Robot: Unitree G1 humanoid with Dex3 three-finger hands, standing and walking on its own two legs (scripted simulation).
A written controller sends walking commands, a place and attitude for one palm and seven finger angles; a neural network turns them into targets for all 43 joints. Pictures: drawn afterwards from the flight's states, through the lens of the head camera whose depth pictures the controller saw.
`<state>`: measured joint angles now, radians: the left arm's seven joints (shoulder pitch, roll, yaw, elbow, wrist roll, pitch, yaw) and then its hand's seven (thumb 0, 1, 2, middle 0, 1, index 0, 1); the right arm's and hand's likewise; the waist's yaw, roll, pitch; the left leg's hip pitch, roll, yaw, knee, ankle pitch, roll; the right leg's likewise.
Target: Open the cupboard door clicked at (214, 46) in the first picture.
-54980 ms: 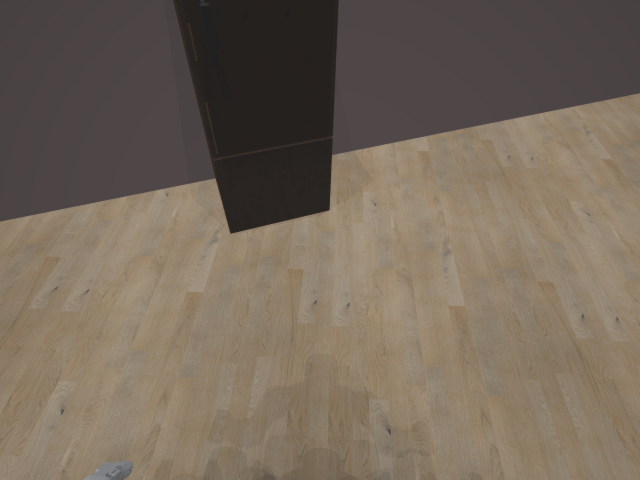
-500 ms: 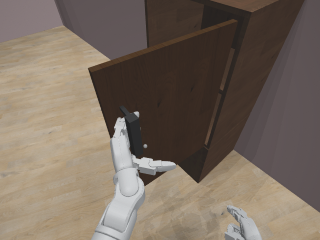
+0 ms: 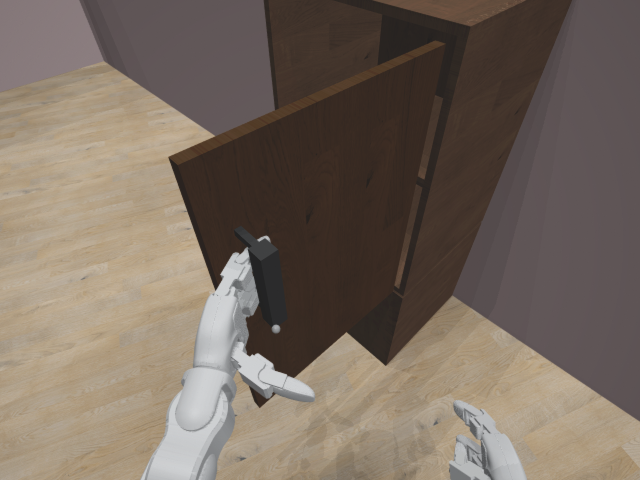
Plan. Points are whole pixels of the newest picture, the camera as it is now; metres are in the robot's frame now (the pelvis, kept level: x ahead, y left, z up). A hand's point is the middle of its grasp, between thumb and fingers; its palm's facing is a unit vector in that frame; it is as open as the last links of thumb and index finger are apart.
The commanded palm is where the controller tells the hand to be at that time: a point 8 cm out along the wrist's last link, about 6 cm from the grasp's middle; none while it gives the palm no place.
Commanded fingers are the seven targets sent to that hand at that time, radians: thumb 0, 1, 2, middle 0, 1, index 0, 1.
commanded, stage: slide the hand sideways off the handle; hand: left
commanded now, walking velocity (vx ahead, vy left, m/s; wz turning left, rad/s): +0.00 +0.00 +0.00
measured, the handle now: (259, 277) +0.34 +0.10 +0.09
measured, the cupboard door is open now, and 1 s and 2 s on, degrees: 88 88 88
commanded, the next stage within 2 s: draw the hand back to the body in 0.70 s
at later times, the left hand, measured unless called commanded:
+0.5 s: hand (220, 370) +0.22 +0.12 +0.09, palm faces +0.00 -1.00 -0.03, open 16.1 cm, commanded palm +0.19 +0.19 +0.09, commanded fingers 0.00 -0.50 0.30 -0.15 -0.30 -0.15 -0.30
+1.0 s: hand (177, 386) +0.19 +0.16 +0.10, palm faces +0.00 -1.00 -0.05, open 16.3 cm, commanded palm +0.17 +0.22 +0.11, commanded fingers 0.00 -0.50 0.30 -0.15 -0.30 -0.15 -0.30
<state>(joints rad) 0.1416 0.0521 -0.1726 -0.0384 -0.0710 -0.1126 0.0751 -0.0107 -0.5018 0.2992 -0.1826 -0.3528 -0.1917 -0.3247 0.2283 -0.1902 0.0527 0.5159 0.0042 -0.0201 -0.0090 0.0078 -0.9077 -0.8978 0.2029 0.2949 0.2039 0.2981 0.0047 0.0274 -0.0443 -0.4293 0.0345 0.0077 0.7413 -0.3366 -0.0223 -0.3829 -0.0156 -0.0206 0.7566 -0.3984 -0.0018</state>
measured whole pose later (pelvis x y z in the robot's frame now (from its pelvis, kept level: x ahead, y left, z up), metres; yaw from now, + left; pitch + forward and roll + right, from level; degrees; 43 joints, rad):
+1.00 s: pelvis +0.01 +0.01 -0.02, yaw +1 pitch +4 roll -1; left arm 0.52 0.21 0.05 -0.38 -0.22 -0.15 -0.15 -0.01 -0.50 0.30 -0.15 -0.30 -0.16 -0.30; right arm 0.27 -0.21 0.04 0.46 0.04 -0.14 -0.06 0.01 -0.91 -0.90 0.20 0.29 0.20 0.30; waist 0.03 0.05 -0.09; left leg -0.55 0.03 -0.03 0.89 -0.41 -0.02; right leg -0.47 -0.01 -0.05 0.86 -0.46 0.01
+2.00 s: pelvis +0.05 +0.02 +0.03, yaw -1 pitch -3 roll +0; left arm 0.47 0.34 0.32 -0.42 -0.05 -0.05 0.12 0.01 0.59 0.77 -0.20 -0.30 -0.20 -0.30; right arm 0.19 -0.21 0.04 0.61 0.00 -0.10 -0.09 0.01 -0.91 -0.90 0.20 0.30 0.21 0.30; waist 0.08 0.04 0.02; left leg -0.14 0.02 0.03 0.46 -0.28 0.00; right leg -0.07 -0.02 -0.01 0.41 -0.30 0.02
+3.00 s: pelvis -0.04 +0.03 +0.02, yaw -2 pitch -1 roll -1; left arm 0.57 0.44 0.44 -0.53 -0.04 -0.17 0.14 0.02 0.89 0.90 -0.21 -0.30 -0.22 -0.30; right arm 0.18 -0.21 0.00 0.52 0.02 -0.01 -0.09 0.01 -0.91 -0.90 0.20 0.29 0.20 0.30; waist 0.01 0.00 0.07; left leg -0.34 0.02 0.05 0.52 -0.17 0.03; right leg -0.29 -0.02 0.02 0.50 -0.19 0.04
